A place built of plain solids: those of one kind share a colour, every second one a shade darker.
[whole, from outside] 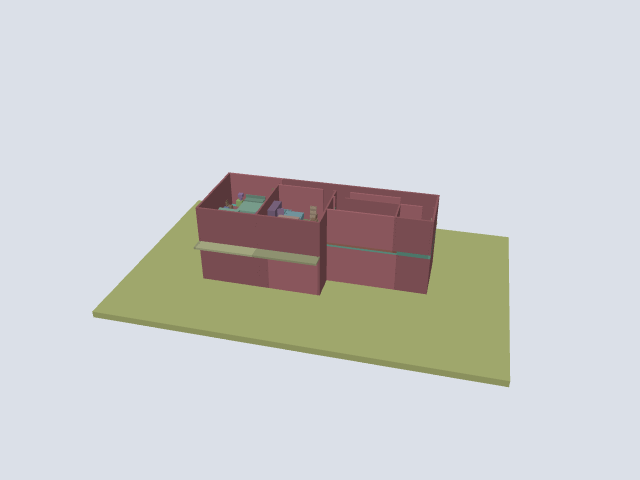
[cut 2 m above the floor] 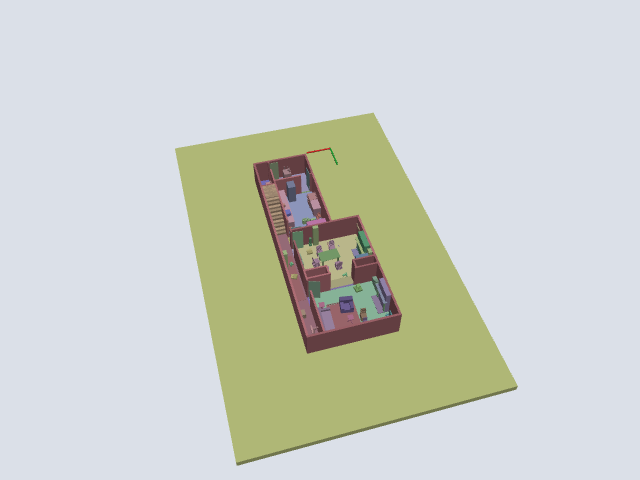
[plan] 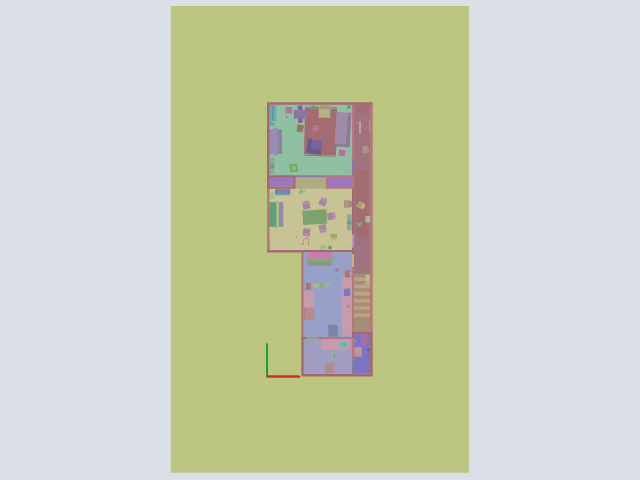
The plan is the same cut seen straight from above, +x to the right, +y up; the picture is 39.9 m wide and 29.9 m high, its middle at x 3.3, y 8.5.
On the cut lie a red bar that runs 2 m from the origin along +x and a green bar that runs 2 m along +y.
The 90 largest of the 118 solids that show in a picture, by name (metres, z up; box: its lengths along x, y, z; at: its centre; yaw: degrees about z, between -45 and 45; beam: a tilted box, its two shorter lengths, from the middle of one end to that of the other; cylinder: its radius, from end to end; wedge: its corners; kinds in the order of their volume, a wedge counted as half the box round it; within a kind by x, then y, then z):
{
 "under_1": {"box": [18.58, 29.08, 0.5], "at": [3.29, 8.54, -0.33]},
 "wall_1": {"box": [0.16, 3.81, 3.31], "at": [0.08, 9.79, 1.35]},
 "wall_2": {"box": [0.16, 4.52, 2.78], "at": [0.08, 10.14, 4.69]},
 "wall_3": {"box": [0.16, 0.58, 3.31], "at": [0.08, 12.11, 1.35]},
 "wall_4": {"box": [0.16, 4.39, 6.38], "at": [0.08, 14.73, 2.89]},
 "wall_5": {"box": [1.78, 0.13, 3.31], "at": [0.89, 11.76, 1.35]},
 "wall_6": {"box": [1.83, 0.13, 3.31], "at": [0.92, 12.47, 1.35]},
 "wall_7": {"box": [2.29, 0.031, 6.38], "at": [1.15, 7.74, 2.89]},
 "wall_8": {"box": [0.13, 0.58, 3.31], "at": [1.72, 12.11, 1.35]},
 "wall_9": {"box": [0.16, 2.17, 3.31], "at": [2.21, 1.25, 1.35]},
 "wall_10": {"box": [0.16, 2.49, 2.78], "at": [2.21, 1.41, 4.69]},
 "wall_11": {"box": [0.16, 5.26, 3.31], "at": [2.21, 5.09, 1.35]},
 "wall_12": {"box": [0.16, 4.94, 2.78], "at": [2.21, 5.25, 4.69]},
 "wall_13": {"box": [0.31, 0.13, 3.31], "at": [2.29, 2.4, 1.35]},
 "wall_14": {"box": [5.42, 0.13, 6.38], "at": [2.71, 7.82, 2.89]},
 "wall_15": {"box": [5.48, 0.13, 2.78], "at": [2.74, 12.47, 4.69]},
 "wall_16": {"box": [2.25, 0.13, 2.78], "at": [3.25, 2.71, 4.69]},
 "wall_17": {"box": [6.58, 0.16, 6.38], "at": [3.29, 17.0, 2.89]},
 "wall_18": {"box": [2.25, 0.13, 3.31], "at": [4.29, 2.4, 1.35]},
 "wall_19": {"box": [0.13, 1.62, 2.78], "at": [4.32, 1.84, 4.69]},
 "wall_20": {"box": [0.13, 4.08, 2.78], "at": [4.32, 4.82, 4.69]},
 "wall_21": {"box": [4.45, 0.16, 6.38], "at": [4.36, 0.08, 2.89]},
 "wall_22": {"box": [1.81, 0.13, 3.31], "at": [4.51, 12.47, 1.35]},
 "wall_23": {"box": [1.76, 0.13, 3.31], "at": [4.54, 11.76, 1.35]},
 "wall_24": {"box": [0.13, 1.3, 3.31], "at": [5.36, 1.68, 1.35]},
 "wall_25": {"box": [0.13, 3.89, 2.78], "at": [5.36, 4.73, 4.69]},
 "wall_26": {"box": [0.13, 4.03, 3.31], "at": [5.36, 4.8, 1.35]},
 "wall_27": {"box": [0.13, 2.85, 3.31], "at": [5.36, 10.27, 1.35]},
 "wall_28": {"box": [0.13, 3.59, 2.78], "at": [5.36, 10.61, 4.69]},
 "wall_29": {"box": [0.13, 0.58, 3.31], "at": [5.36, 12.11, 1.35]},
 "wall_30": {"box": [0.13, 3.41, 3.31], "at": [5.36, 15.22, 1.35]},
 "wall_31": {"box": [1.29, 0.13, 3.31], "at": [5.93, 2.71, 1.35]},
 "wall_32": {"box": [0.16, 2.49, 3.31], "at": [6.5, 1.41, 1.35]},
 "wall_33": {"box": [0.16, 12.24, 2.78], "at": [6.5, 6.28, 4.69]},
 "wall_34": {"box": [0.16, 14.14, 3.31], "at": [6.5, 9.85, 1.35]},
 "wall_35": {"box": [0.16, 4.39, 2.78], "at": [6.5, 14.73, 4.69]},
 "stair_1": {"box": [1.0, 0.47, 3.22], "at": [5.92, 3.02, 1.31]},
 "stair_2": {"box": [1.0, 0.92, 2.83], "at": [5.92, 3.24, 1.11]},
 "stair_3": {"box": [1.0, 1.15, 2.63], "at": [5.92, 3.35, 1.02]},
 "stair_4": {"box": [1.0, 1.37, 2.44], "at": [5.92, 3.47, 0.92]},
 "stair_5": {"box": [1.0, 1.6, 2.25], "at": [5.92, 3.58, 0.82]},
 "stair_6": {"box": [1.0, 1.82, 2.05], "at": [5.92, 3.69, 0.73]},
 "stair_7": {"box": [1.0, 2.05, 1.86], "at": [5.92, 3.8, 0.63]},
 "stair_8": {"box": [1.0, 2.27, 1.66], "at": [5.92, 3.92, 0.53]},
 "stair_9": {"box": [1.0, 2.5, 1.47], "at": [5.92, 4.03, 0.43]},
 "stair_10": {"box": [1.0, 2.72, 1.27], "at": [5.92, 4.14, 0.34]},
 "stair_11": {"box": [1.0, 2.94, 1.08], "at": [5.92, 4.25, 0.24]},
 "stair_12": {"box": [1.0, 3.17, 0.88], "at": [5.92, 4.36, 0.14]},
 "stair_13": {"box": [1.0, 3.39, 0.69], "at": [5.92, 4.48, 0.04]},
 "stair_14": {"box": [1.0, 3.62, 0.49], "at": [5.92, 4.59, -0.05]},
 "floor_front_1": {"box": [5.13, 4.39, 0.5], "at": [2.73, 14.73, -0.25]},
 "floor_back_1": {"box": [1.88, 0.71, 0.5], "at": [2.72, 12.05, -0.25]},
 "floor_back_2": {"box": [5.13, 3.81, 0.5], "at": [2.73, 9.79, -0.25]},
 "floor_kitchen_1": {"box": [3.0, 5.29, 0.5], "at": [3.79, 5.11, -0.25]},
 "floor_gang_1": {"box": [1.0, 10.55, 0.5], "at": [5.92, 11.65, -0.25]},
 "floor_scullery_1": {"box": [3.0, 2.17, 0.5], "at": [3.79, 1.25, -0.25]},
 "wardrobe_1": {"box": [1.69, 0.6, 2.0], "at": [3.21, 12.09, 4.31]},
 "fixture_breast_back_1": {"box": [0.41, 1.52, 3.06], "at": [0.36, 10.09, 1.48]},
 "double_bed_1": {"box": [2.23, 1.7, 0.4], "at": [5.3, 14.8, 3.81]},
 "double_bed_2": {"box": [0.55, 1.6, 0.2], "at": [6.09, 14.8, 4.01]},
 "double_bed_3": {"box": [0.07, 1.67, 1.05], "at": [6.38, 14.8, 3.83]},
 "fixture_breast_kitchen_1": {"box": [1.46, 0.41, 3.06], "at": [3.29, 7.55, 1.48]},
 "fixture_breast_front_1": {"box": [0.33, 1.55, 3.06], "at": [0.33, 14.62, 1.48]},
 "fixture_breast_front_bed_1": {"box": [0.35, 1.55, 2.83], "at": [0.34, 14.62, 4.67]},
 "fixture_breast_back_bed_1": {"box": [0.34, 1.52, 2.83], "at": [0.33, 10.09, 4.67]},
 "upper_floor_next_1": {"box": [1.0, 4.52, 0.16], "at": [-0.5, 10.14, 3.23]},
 "upper_floor_next_2": {"box": [1.0, 4.39, 0.16], "at": [-0.5, 14.73, 3.23]},
 "floor_wc_1": {"box": [1.0, 2.49, 0.5], "at": [5.92, 1.41, -0.25]},
 "child_bed_1": {"box": [1.06, 2.06, 0.4], "at": [4.79, 11.39, 3.69]},
 "sofa_1": {"box": [0.93, 2.16, 0.34], "at": [4.73, 15.37, 0.28], "yaw": -3.2},
 "sofa_2": {"box": [0.23, 2.16, 0.39], "at": [5.09, 15.35, 0.65], "yaw": -3.2},
 "floor_kast_1": {"box": [1.49, 0.58, 0.5], "at": [0.91, 12.11, -0.25]},
 "floor_kast_2": {"box": [1.5, 0.58, 0.5], "at": [4.54, 12.11, -0.25]},
 "fridge_flat_1": {"box": [0.6, 0.73, 1.66], "at": [4.11, 2.84, 0.83]},
 "rug_1": {"box": [2.0, 2.9, 0.08], "at": [3.33, 15.25, -0.03], "yaw": -1.3},
 "rug_2": {"box": [0.7, 4.2, 0.08], "at": [5.9, 10.75, -0.03], "yaw": 0.2},
 "counter_run_1": {"box": [0.61, 1.01, 0.78], "at": [2.6, 4.8, 0.49]},
 "billy_1": {"box": [0.42, 0.28, 2.02], "at": [3.5, 8.03, 1.01]},
 "billy_2": {"box": [0.28, 0.42, 2.02], "at": [6.27, 9.79, 1.01]},
 "range_flat_1": {"box": [0.65, 0.76, 0.94], "at": [2.62, 3.91, 0.47]},
 "armchair_club_1": {"box": [0.92, 0.33, 0.38], "at": [2.91, 14.03, 0.61], "yaw": -9.0},
 "armchair_club_2": {"box": [0.92, 0.9, 0.35], "at": [2.96, 14.32, 0.24], "yaw": -9.0},
 "toy_shelf_1": {"box": [0.3, 1.0, 0.6], "at": [0.32, 13.1, 0.3]},
 "toy_shelf_2": {"box": [0.3, 1.0, 0.6], "at": [5.13, 9.6, 0.3]},
 "china_cabinet_1": {"box": [0.95, 0.33, 1.07], "at": [0.98, 11.52, 1.36]},
 "washer_1": {"box": [0.6, 0.62, 0.87], "at": [3.91, 0.52, 0.44]},
 "wall_band_1": {"box": [0.16, 5.26, 0.31], "at": [2.21, 5.09, 3.15]},
 "tv_board_1": {"box": [0.4, 1.0, 0.48], "at": [0.37, 16.4, 0.24]},
 "wall_foot_1": {"box": [0.16, 4.94, 0.17], "at": [2.21, 5.25, 3.23]},
 "floor_gap_suite_opening_1": {"box": [1.78, 0.13, 0.5], "at": [2.72, 12.47, -0.25]}
}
